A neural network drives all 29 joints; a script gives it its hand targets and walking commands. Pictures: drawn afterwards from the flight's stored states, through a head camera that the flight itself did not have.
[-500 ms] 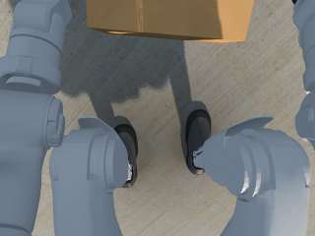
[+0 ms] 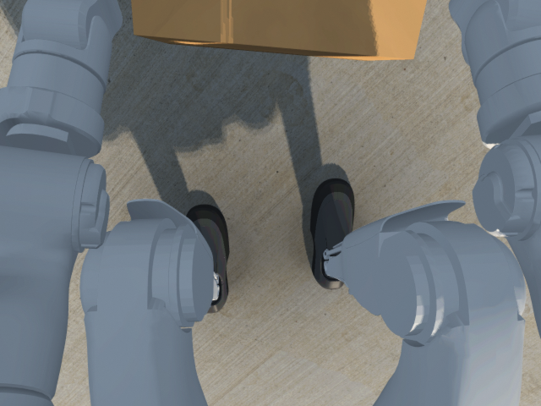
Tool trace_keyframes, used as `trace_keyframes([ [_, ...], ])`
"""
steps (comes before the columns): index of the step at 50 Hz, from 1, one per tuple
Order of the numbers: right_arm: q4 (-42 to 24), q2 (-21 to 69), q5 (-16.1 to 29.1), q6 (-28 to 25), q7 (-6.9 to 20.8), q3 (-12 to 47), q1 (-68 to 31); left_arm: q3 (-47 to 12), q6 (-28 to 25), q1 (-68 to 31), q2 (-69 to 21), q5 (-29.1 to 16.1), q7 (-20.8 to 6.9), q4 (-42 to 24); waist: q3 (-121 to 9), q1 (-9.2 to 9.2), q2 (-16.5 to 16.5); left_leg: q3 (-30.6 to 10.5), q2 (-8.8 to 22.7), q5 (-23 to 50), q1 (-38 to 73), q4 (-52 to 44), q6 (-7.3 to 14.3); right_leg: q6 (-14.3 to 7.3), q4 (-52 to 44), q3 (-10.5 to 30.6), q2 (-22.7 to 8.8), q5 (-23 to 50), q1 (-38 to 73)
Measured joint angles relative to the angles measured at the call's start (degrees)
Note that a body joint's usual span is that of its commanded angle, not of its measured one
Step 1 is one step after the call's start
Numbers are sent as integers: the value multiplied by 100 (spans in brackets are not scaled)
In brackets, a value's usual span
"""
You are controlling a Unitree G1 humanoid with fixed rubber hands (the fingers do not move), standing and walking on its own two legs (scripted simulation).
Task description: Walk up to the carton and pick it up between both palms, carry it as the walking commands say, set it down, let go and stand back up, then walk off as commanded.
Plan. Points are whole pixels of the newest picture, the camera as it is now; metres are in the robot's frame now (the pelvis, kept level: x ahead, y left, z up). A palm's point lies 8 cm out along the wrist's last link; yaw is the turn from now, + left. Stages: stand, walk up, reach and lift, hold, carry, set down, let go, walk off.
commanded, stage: reach and lift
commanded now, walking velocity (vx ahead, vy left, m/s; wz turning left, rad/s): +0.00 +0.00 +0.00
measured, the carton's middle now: out of the picture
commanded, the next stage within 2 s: none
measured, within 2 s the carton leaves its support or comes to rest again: leaves its support in 0.78 s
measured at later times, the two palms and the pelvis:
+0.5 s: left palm out of the picture +0.54 +0.16 -0.22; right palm out of the picture +0.53 -0.21 -0.20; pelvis +0.00 +0.00 -0.01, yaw +1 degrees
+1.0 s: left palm out of the picture +0.54 +0.17 -0.19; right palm out of the picture +0.53 -0.20 -0.17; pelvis -0.01 +0.00 +0.00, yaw +3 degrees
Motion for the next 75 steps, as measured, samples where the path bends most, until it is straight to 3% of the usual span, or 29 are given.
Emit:
trace_keyframes([
  [4,2,-119,45,-85,18,92,45,-57,-50,28,-120,-70,89,-39,0,62,92,20,-20,-7,0,-1,35,57,-8,31,1,-30,29],
  [16,299,-153,185,-74,-44,233,130,-427,79,-96,-219,-158,154,257,-2,-2,43,112,-24,21,4,202,135,126,198,123,8,-6,34],
  [31,187,-189,347,121,-41,468,115,-204,258,-65,-219,-27,-11,300,-2,41,74,7,-27,34,5,263,52,16,248,18,-1,34,19],
  [37,-28,-265,409,194,-136,572,158,-287,344,-23,-240,-54,108,69,9,71,78,49,-37,10,35,232,54,33,248,68,7,-3,30],
  [43,-531,-209,481,260,-348,602,346,-296,388,205,-192,-235,349,-338,24,-17,140,25,-153,37,115,159,44,150,199,139,65,-88,190],
  [51,-1095,-19,251,311,-469,95,900,-327,646,202,-217,-218,507,-575,21,-118,198,1,-340,250,299,-74,-11,422,21,345,267,-58,493],
  [57,-1635,-90,141,710,-575,-4,999,-180,797,-12,-282,-1,437,-498,27,-73,398,55,-344,496,382,-341,-2,440,-213,415,277,166,578],
  [62,-1643,-53,-110,957,-624,-170,680,70,899,-266,-288,138,400,-257,20,-61,523,84,-334,616,488,-550,-36,410,-376,456,294,288,640],
  [71,-1708,167,-614,1126,-476,-445,304,471,1013,-440,-62,466,161,-218,14,-180,239,-11,-250,538,629,-757,-153,292,-579,370,381,313,678],
  [75,-2108,189,-669,1225,-580,-505,507,421,1123,-270,-105,456,252,-599,26,-208,152,-21,-256,457,631,-782,-169,273,-591,363,378,229,670],
])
